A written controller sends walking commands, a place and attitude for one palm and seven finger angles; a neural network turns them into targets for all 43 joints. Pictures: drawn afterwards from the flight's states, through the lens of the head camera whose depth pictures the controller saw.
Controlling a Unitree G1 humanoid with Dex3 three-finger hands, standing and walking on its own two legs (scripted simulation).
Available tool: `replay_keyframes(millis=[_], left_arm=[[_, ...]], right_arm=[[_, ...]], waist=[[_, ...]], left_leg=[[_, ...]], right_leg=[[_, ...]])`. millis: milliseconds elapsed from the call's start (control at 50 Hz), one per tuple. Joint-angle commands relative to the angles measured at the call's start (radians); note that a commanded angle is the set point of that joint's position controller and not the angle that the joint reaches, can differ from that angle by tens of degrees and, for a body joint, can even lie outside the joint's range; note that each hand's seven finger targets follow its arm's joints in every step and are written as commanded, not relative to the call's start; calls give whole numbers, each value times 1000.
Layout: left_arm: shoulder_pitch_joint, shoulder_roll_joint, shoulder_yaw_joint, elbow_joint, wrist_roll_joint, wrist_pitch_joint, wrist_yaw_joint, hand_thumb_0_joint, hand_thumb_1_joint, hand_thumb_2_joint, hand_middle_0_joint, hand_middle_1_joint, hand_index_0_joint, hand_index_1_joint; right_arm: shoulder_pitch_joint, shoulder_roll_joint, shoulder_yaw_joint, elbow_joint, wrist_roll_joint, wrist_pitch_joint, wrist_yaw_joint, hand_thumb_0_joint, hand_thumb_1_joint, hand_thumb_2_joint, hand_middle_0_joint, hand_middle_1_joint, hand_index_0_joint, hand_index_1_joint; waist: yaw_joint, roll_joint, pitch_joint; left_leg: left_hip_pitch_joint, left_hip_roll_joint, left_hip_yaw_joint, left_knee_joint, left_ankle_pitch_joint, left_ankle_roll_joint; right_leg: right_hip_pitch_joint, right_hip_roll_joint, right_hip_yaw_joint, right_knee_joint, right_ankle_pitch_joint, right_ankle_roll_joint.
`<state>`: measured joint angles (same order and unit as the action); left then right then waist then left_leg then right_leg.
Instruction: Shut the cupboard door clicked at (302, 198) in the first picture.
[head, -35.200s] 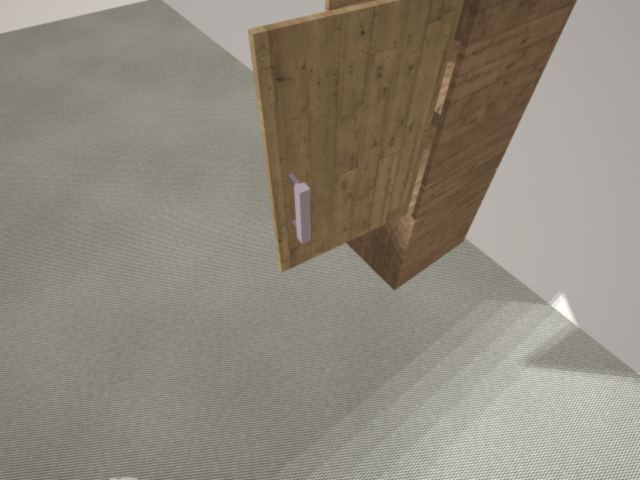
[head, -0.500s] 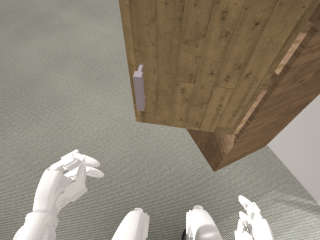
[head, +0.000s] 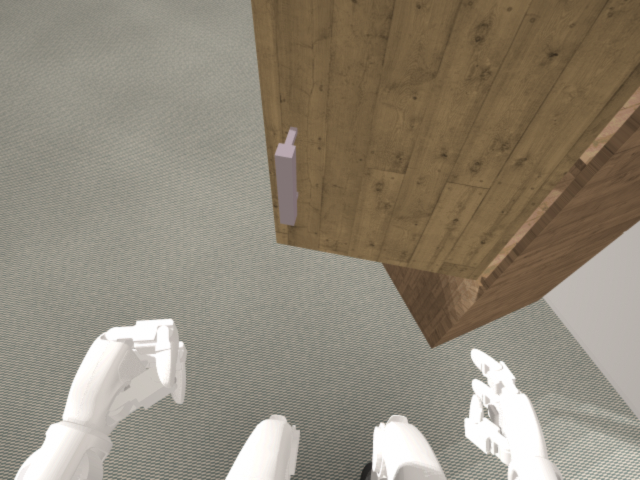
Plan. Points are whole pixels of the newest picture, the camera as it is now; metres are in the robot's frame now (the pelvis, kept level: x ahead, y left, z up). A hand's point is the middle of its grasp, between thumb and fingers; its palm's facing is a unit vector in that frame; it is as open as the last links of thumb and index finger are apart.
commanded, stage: raise the hand and make a fist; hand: left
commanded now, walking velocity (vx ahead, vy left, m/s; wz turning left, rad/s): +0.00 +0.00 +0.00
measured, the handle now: (290, 178) +0.52 +0.10 +0.02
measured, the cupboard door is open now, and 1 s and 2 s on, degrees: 56 56 56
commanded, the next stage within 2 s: bring the fist close to the handle in 0.56 s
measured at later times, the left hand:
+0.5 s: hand (184, 377) +0.22 +0.16 +0.05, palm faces -0.10 -0.99 -0.05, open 3.1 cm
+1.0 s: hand (235, 326) +0.28 +0.13 +0.04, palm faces -0.22 -0.98 +0.00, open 3.1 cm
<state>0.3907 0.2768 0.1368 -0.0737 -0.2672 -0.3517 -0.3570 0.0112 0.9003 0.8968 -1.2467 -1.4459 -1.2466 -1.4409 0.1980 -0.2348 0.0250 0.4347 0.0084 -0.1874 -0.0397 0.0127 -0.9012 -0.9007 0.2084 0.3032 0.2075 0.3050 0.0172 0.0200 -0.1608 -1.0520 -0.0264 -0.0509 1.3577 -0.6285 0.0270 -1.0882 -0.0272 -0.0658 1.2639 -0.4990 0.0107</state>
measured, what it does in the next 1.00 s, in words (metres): stands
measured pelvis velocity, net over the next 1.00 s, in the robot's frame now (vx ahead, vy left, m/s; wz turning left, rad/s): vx -0.01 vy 0.00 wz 0.00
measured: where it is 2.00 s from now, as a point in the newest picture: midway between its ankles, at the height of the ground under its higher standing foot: outside the picture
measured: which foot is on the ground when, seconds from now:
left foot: down 0.00-1.00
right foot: down 0.00-1.00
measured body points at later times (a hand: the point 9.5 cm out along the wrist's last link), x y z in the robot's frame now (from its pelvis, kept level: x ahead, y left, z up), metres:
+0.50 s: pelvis -0.01 -0.02 +0.00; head +0.07 -0.02 +0.44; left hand +0.22 +0.22 +0.06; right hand +0.18 -0.27 -0.08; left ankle +0.01 +0.10 -0.61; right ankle +0.06 -0.14 -0.61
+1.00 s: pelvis -0.01 +0.00 -0.01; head +0.09 +0.01 +0.43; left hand +0.29 +0.18 +0.04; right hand +0.18 -0.24 -0.09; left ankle +0.01 +0.10 -0.61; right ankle +0.06 -0.13 -0.61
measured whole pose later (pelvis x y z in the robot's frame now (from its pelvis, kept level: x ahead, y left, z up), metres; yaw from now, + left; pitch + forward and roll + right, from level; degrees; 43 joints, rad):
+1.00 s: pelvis -0.01 +0.00 -0.01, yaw +0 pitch +21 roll -3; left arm 0.10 0.23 0.05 0.04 -0.22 -0.31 -0.27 0.01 0.90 0.90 -1.30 -1.50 -1.30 -1.50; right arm 0.22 -0.24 0.02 0.47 0.01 -0.16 -0.05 0.01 -0.90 -0.90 0.21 0.30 0.21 0.30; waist -0.03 0.03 -0.16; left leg -1.13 -0.03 -0.04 1.40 -0.63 0.02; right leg -1.17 -0.03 -0.05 1.32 -0.50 0.01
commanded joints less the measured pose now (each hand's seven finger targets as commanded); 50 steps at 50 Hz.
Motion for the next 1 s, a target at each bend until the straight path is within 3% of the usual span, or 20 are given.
replay_keyframes(millis=[0, 40, 100, 180, 200, 320, 340, 460, 500, 580, 640, 680, 760, 800, 860, 900, 960, 980], left_arm=[[-28, 137, 136, -245, -59, -77, -7, 0, 900, 900, -1300, -1500, -1300, -1500], [-13, 128, 140, -252, -69, -88, -2, 0, 900, 900, -1300, -1500, -1300, -1500], [3, 103, 116, -204, -67, -82, -3, 0, 900, 900, -1300, -1500, -1300, -1500], [-9, 107, 94, -153, -56, -59, -22, 0, 900, 900, -1300, -1500, -1300, -1500], [-13, 110, 102, -154, -62, -58, -27, 0, 900, 900, -1300, -1500, -1300, -1500], [-32, 139, 145, -194, -82, -95, -14, 0, 900, 900, -1300, -1500, -1300, -1500], [-31, 136, 144, -212, -83, -108, -8, 0, 900, 900, -1300, -1500, -1300, -1500], [-13, 101, 99, -122, -66, -104, -9, 0, 900, 900, -1300, -1500, -1300, -1500], [-21, 114, 100, -122, -64, -94, -20, 0, 900, 900, -1300, -1500, -1300, -1500], [-60, 151, 124, -189, -71, -99, -21, 0, 900, 900, -1300, -1500, -1300, -1500], [-42, 135, 131, -194, -78, -115, -11, 0, 900, 900, -1300, -1500, -1300, -1500], [-154, 106, 80, -181, -71, -125, -3, 0, 900, 900, -1300, -1500, -1300, -1500], [-289, 45, -14, -84, -31, -107, 13, 0, 900, 900, -1300, -1500, -1300, -1500], [-323, 47, -25, -78, -19, -86, 17, 0, 900, 900, -1300, -1500, -1300, -1500], [-364, 64, -29, -126, 8, -49, 42, 0, 900, 900, -1300, -1500, -1300, -1500], [-353, 91, 11, -124, 19, -31, 73, 0, 900, 900, -1300, -1500, -1300, -1500], [-396, 55, 1, -96, 31, -22, 128, 0, 900, 900, -1300, -1500, -1300, -1500], [-393, 70, 26, -60, 33, -18, 146, 0, 900, 900, -1300, -1500, -1300, -1500]], right_arm=[[3, -142, -75, -145, 6, -43, -19, 0, -900, -900, 200, 300, 200, 300], [4, -136, -75, -140, 7, -41, -17, 0, -900, -900, 200, 300, 200, 300], [4, -137, -77, -132, 8, -37, -16, 0, -900, -900, 200, 300, 200, 300], [4, -146, -79, -135, 15, -34, -18, 0, -900, -900, 200, 300, 200, 300], [5, -144, -81, -137, 17, -35, -21, 0, -900, -900, 200, 300, 200, 300], [1, -132, -80, -145, 18, -39, -32, 0, -900, -900, 200, 300, 200, 300], [1, -131, -80, -142, 17, -41, -32, 0, -900, -900, 200, 300, 200, 300], [1, -133, -78, -138, 21, -31, -30, 0, -900, -900, 200, 300, 200, 300], [3, -140, -79, -143, 23, -29, -32, 0, -900, -900, 200, 300, 200, 300], [1, -140, -76, -150, 20, -33, -38, 0, -900, -900, 200, 300, 200, 300], [1, -133, -75, -144, 17, -34, -38, 0, -900, -900, 200, 300, 200, 300], [6, -143, -65, -129, 11, -37, -41, 0, -900, -900, 200, 300, 200, 300], [15, -159, -61, -106, 11, -50, -41, 0, -900, -900, 200, 300, 200, 300], [25, -165, -64, -106, 11, -52, -42, 0, -900, -900, 200, 300, 200, 300], [25, -164, -67, -116, 8, -42, -34, 0, -900, -900, 200, 300, 200, 300], [26, -161, -68, -118, 4, -30, -26, 0, -900, -900, 200, 300, 200, 300], [25, -148, -63, -111, -1, -8, -12, 0, -900, -900, 200, 300, 200, 300], [31, -152, -63, -109, -3, 0, -10, 0, -900, -900, 200, 300, 200, 300]], waist=[[3, 52, -309], [5, 64, -320], [-10, 36, -291], [-25, 4, -245], [-25, -21, -260], [-9, -33, -270], [-4, -8, -280], [-23, -19, -194], [-22, -34, -215], [-17, -1, -236], [-13, 3, -250], [-47, 12, -206], [-75, 26, -183], [-66, 15, -241], [-43, 54, -342], [-21, 60, -380], [-28, 43, -370], [-25, 24, -360]], left_leg=[[140, 6, -13, -237, 357, -35], [145, 6, -7, -230, 380, -36], [113, 6, 0, -216, 359, -28], [63, 4, 3, -215, 282, -18], [49, 3, 10, -207, 265, -15], [21, 1, 24, -193, 235, -10], [26, 2, 25, -190, 237, -11], [-12, 2, 29, -196, 160, -10], [-15, 2, 29, -192, 160, -6], [9, 2, 24, -196, 180, -2], [27, 2, 18, -202, 192, -7], [14, 4, 11, -184, 169, -3], [9, 3, -8, -195, 91, -7], [35, 3, -13, -202, 126, -6], [95, 3, -19, -223, 205, -12], [118, 5, -19, -230, 279, -21], [118, 7, -16, -231, 310, -27], [102, 7, -20, -230, 318, -27]], right_leg=[[279, 44, 4, -121, 182, -51], [285, 43, 5, -115, 205, -49], [279, 42, 13, -126, 198, -45], [267, 41, 32, -155, 118, -44], [287, 32, 50, -167, 99, -38], [322, 21, 94, -194, 33, -35], [318, 21, 96, -189, 35, -36], [267, 19, 101, -219, -78, -35], [282, 17, 109, -222, -86, -35], [289, 24, 103, -211, -52, -39], [280, 26, 82, -192, -23, -38], [217, 34, 69, -177, -38, -40], [128, 33, 42, -152, -68, -37], [152, 32, 33, -140, -20, -39], [185, 27, 19, -117, 62, -43], [213, 27, 13, -102, 122, -47], [214, 25, 6, -99, 153, -44], [216, 29, 3, -96, 156, -47]])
